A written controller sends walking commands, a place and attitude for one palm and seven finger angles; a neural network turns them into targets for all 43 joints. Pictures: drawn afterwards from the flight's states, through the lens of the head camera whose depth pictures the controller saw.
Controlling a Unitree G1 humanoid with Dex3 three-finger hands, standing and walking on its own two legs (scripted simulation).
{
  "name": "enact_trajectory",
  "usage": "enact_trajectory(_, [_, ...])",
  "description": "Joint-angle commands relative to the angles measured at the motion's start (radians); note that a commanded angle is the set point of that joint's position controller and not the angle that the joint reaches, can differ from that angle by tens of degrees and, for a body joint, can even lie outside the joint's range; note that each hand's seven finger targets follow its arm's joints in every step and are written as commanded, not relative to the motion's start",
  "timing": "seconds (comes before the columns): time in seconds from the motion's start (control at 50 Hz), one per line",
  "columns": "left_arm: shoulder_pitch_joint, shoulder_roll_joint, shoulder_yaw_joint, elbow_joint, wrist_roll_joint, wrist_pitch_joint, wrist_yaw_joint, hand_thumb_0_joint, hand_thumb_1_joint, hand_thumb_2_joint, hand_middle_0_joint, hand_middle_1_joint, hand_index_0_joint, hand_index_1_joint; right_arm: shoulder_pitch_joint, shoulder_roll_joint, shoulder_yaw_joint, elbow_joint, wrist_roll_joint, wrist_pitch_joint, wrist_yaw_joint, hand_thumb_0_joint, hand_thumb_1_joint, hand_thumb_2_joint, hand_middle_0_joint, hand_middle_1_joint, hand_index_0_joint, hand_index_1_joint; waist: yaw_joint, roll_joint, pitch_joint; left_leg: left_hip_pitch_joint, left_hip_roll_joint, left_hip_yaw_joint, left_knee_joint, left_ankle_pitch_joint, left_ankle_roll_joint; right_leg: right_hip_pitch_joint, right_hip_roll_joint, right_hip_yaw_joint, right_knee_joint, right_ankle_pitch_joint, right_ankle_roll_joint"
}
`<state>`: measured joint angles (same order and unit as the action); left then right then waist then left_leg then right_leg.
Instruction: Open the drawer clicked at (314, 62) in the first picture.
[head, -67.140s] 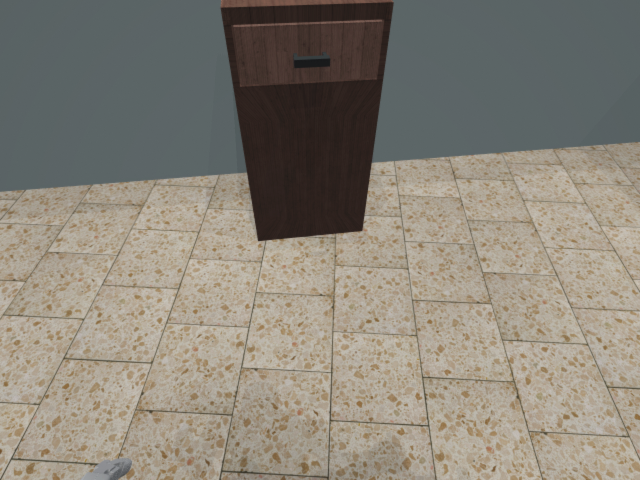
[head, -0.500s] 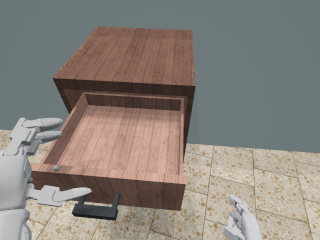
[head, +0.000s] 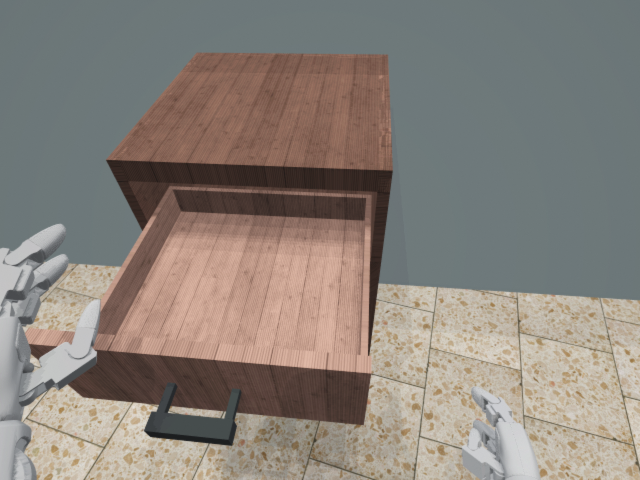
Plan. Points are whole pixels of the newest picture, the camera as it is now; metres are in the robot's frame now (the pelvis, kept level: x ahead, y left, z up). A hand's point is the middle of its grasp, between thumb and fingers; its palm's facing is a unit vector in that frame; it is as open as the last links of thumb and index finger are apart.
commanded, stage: draw the hand back to the body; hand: left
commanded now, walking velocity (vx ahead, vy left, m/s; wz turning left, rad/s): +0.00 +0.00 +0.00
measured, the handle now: (197, 410) +0.19 +0.18 +0.00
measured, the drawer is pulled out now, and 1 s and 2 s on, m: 0.30 0.30 0.30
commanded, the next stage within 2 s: step back with the hand held close in 0.20 s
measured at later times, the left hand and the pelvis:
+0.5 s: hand (88, 348) +0.18 +0.23 +0.17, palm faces +0.37 -0.81 -0.46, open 7.4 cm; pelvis -0.02 +0.00 +0.00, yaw +0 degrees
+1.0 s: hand (34, 439) +0.11 +0.23 +0.17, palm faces +0.40 -0.81 -0.43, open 7.4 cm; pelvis -0.09 +0.00 -0.02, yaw +0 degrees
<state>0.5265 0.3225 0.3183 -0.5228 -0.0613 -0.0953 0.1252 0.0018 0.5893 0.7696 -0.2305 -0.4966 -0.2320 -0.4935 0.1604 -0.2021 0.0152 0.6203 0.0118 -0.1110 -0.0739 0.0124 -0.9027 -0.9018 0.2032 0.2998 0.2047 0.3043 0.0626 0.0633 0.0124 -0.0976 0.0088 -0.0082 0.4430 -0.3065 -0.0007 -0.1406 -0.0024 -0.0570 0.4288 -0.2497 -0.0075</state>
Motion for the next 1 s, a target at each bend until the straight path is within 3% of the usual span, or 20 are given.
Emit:
enact_trajectory(0.0, [-0.047, 0.158, 0.091, -0.215, 0.003, -0.068, 0.013, 0.0, 0.9, 0.9, -0.2, -0.3, -0.2, -0.3, -0.12, -0.098, -0.031, -0.166, 0.0, -0.062, -0.01, 0.0, -0.9, -0.9, 0.2, 0.3, 0.2, 0.3, -0.001, -0.001, -0.103, -0.022, 0.032, 0.007, -0.051, 0.334, 0.005, 0.058, -0.033, -0.002, -0.036, 0.253, -0.012])
enact_trajectory(0.12, [-0.047, 0.172, 0.104, -0.223, 0.003, -0.075, 0.016, 0.0, 0.9, 0.9, -0.2, -0.3, -0.2, -0.3, -0.122, -0.092, -0.028, -0.167, 0.002, -0.069, -0.008, 0.0, -0.9, -0.9, 0.2, 0.3, 0.2, 0.3, 0.001, 0.023, -0.089, -0.029, 0.029, 0.007, -0.054, 0.288, 0.003, 0.044, -0.032, -0.001, -0.045, 0.208, -0.014])
enact_trajectory(0.28, [-0.035, 0.159, 0.104, -0.173, -0.001, -0.079, 0.012, 0.0, 0.9, 0.9, -0.2, -0.3, -0.2, -0.3, -0.125, -0.092, -0.034, -0.16, 0.005, -0.07, -0.011, 0.0, -0.9, -0.9, 0.2, 0.3, 0.2, 0.3, -0.003, -0.027, -0.063, -0.041, 0.031, 0.012, -0.051, 0.249, 0.011, 0.023, -0.035, 0.005, -0.059, 0.182, -0.009])
enact_trajectory(0.3, [-0.15, 0.288, 0.247, -0.242, -0.012, -0.123, 0.015, 0.0, 0.9, 0.9, -0.2, -0.3, -0.2, -0.3, -0.066, -0.124, -0.039, -0.188, 0.016, -0.047, -0.004, 0.0, -0.9, -0.9, 0.2, 0.3, 0.2, 0.3, -0.052, -0.06, 0.012, -0.095, 0.038, -0.009, -0.007, 0.171, 0.036, -0.081, -0.093, 0.126, -0.126, 0.223, -0.012])
enact_trajectory(0.32, [-0.067, 0.221, 0.197, -0.147, -0.005, -0.126, 0.007, 0.0, 0.9, 0.9, -0.2, -0.3, -0.2, -0.3, -0.072, -0.106, -0.041, -0.163, 0.016, -0.03, -0.005, 0.0, -0.9, -0.9, 0.2, 0.3, 0.2, 0.3, -0.06, -0.126, -0.011, -0.069, 0.031, -0.019, 0.028, 0.145, 0.036, -0.1, -0.123, 0.137, -0.141, 0.219, -0.02])
enact_trajectory(0.34, [-0.093, 0.243, 0.196, -0.207, 0.0, -0.135, 0.004, 0.0, 0.9, 0.9, -0.2, -0.3, -0.2, -0.3, -0.086, -0.115, -0.044, -0.176, 0.013, -0.024, -0.004, 0.0, -0.9, -0.9, 0.2, 0.3, 0.2, 0.3, -0.06, -0.12, -0.02, -0.056, 0.022, -0.013, 0.046, 0.144, 0.036, -0.118, -0.142, 0.156, -0.147, 0.254, -0.03])
enact_trajectory(0.36, [-0.046, 0.201, 0.161, -0.167, 0.005, -0.133, 0.001, 0.0, 0.9, 0.9, -0.2, -0.3, -0.2, -0.3, -0.091, -0.11, -0.041, -0.173, 0.014, -0.017, -0.005, 0.0, -0.9, -0.9, 0.2, 0.3, 0.2, 0.3, -0.066, -0.131, -0.035, -0.051, 0.02, -0.007, 0.06, 0.148, 0.035, -0.125, -0.152, 0.147, -0.139, 0.256, -0.029])
enact_trajectory(0.42, [0.037, 0.172, 0.134, -0.193, 0.006, -0.138, 0.003, 0.0, 0.9, 0.9, -0.2, -0.3, -0.2, -0.3, -0.083, -0.125, -0.051, -0.192, 0.015, -0.002, 0.001, 0.0, -0.9, -0.9, 0.2, 0.3, 0.2, 0.3, -0.066, -0.063, -0.115, -0.06, 0.043, -0.015, 0.04, 0.229, 0.037, -0.073, -0.154, 0.119, -0.074, 0.293, -0.027])
enact_trajectory(0.54, [0.122, 0.251, 0.224, -0.316, 0.01, -0.155, 0.025, 0.0, 0.9, 0.9, -0.2, -0.3, -0.2, -0.3, -0.104, -0.131, -0.071, -0.233, 0.014, 0.021, 0.001, 0.0, -0.9, -0.9, 0.2, 0.3, 0.2, 0.3, -0.055, -0.003, -0.225, -0.126, 0.095, -0.067, 0.0, 0.455, 0.032, 0.021, -0.103, 0.057, 0.072, 0.394, -0.005])
enact_trajectory(0.62, [0.166, 0.242, 0.236, -0.328, 0.002, -0.16, 0.029, 0.0, 0.9, 0.9, -0.2, -0.3, -0.2, -0.3, -0.094, -0.12, -0.077, -0.247, 0.015, 0.023, -0.001, 0.0, -0.9, -0.9, 0.2, 0.3, 0.2, 0.3, -0.055, 0.006, -0.217, -0.18, 0.112, -0.074, -0.001, 0.453, 0.031, 0.012, -0.092, 0.049, 0.114, 0.37, -0.002])
enact_trajectory(0.74, [0.148, 0.227, 0.229, -0.32, 0.005, -0.163, 0.037, 0.0, 0.9, 0.9, -0.2, -0.3, -0.2, -0.3, -0.081, -0.125, -0.076, -0.233, 0.008, 0.0, -0.005, 0.0, -0.9, -0.9, 0.2, 0.3, 0.2, 0.3, -0.053, 0.069, -0.153, -0.305, 0.157, -0.104, -0.069, 0.303, 0.054, -0.014, -0.067, 0.038, 0.187, 0.163, 0.009])
enact_trajectory(0.8, [0.116, 0.205, 0.208, -0.305, 0.008, -0.165, 0.038, 0.0, 0.9, 0.9, -0.2, -0.3, -0.2, -0.3, -0.064, -0.128, -0.069, -0.229, 0.009, -0.011, -0.004, 0.0, -0.9, -0.9, 0.2, 0.3, 0.2, 0.3, -0.057, 0.048, -0.117, -0.401, 0.161, -0.104, -0.068, 0.133, 0.067, -0.004, -0.07, 0.056, 0.195, 0.117, 0.011])
enact_trajectory(0.84, [0.083, 0.22, 0.211, -0.303, 0.012, -0.165, 0.043, 0.0, 0.9, 0.9, -0.2, -0.3, -0.2, -0.3, -0.06, -0.13, -0.068, -0.226, 0.012, -0.017, -0.007, 0.0, -0.9, -0.9, 0.2, 0.3, 0.2, 0.3, -0.063, -0.005, -0.094, -0.429, 0.127, -0.086, -0.033, -0.008, 0.061, -0.031, -0.097, 0.108, 0.137, 0.113, -0.003])
enact_trajectory(0.88, [0.057, 0.212, 0.19, -0.286, 0.01, -0.168, 0.044, 0.0, 0.9, 0.9, -0.2, -0.3, -0.2, -0.3, -0.04, -0.123, -0.066, -0.22, 0.012, -0.021, -0.004, 0.0, -0.9, -0.9, 0.2, 0.3, 0.2, 0.3, -0.075, -0.127, -0.073, -0.367, 0.053, -0.053, 0.083, -0.144, 0.044, -0.167, -0.163, 0.216, -0.026, -0.032, -0.032])
enact_trajectory(0.92, [0.035, 0.22, 0.182, -0.285, 0.014, -0.166, 0.05, 0.0, 0.9, 0.9, -0.2, -0.3, -0.2, -0.3, -0.026, -0.12, -0.067, -0.196, 0.009, -0.019, -0.001, 0.0, -0.9, -0.9, 0.2, 0.3, 0.2, 0.3, -0.079, -0.22, -0.077, -0.217, -0.012, -0.006, 0.286, -0.136, 0.021, -0.337, -0.258, 0.304, -0.174, -0.198, -0.08])
enact_trajectory(0.94, [0.017, 0.238, 0.19, -0.299, 0.015, -0.163, 0.054, 0.0, 0.9, 0.9, -0.2, -0.3, -0.2, -0.3, -0.025, -0.124, -0.07, -0.186, 0.006, -0.017, -0.003, 0.0, -0.9, -0.9, 0.2, 0.3, 0.2, 0.3, -0.081, -0.225, -0.085, -0.155, -0.024, 0.001, 0.363, -0.125, 0.015, -0.401, -0.29, 0.325, -0.212, -0.231, -0.104])
enact_trajectory(0.98, [0.02, 0.227, 0.183, -0.301, 0.017, -0.157, 0.055, 0.0, 0.9, 0.9, -0.2, -0.3, -0.2, -0.3, -0.041, -0.112, -0.054, -0.189, -0.002, -0.017, -0.002, 0.0, -0.9, -0.9, 0.2, 0.3, 0.2, 0.3, -0.081, -0.238, -0.105, -0.138, -0.008, -0.003, 0.303, -0.102, 0.021, -0.368, -0.285, 0.245, -0.178, -0.185, -0.094])
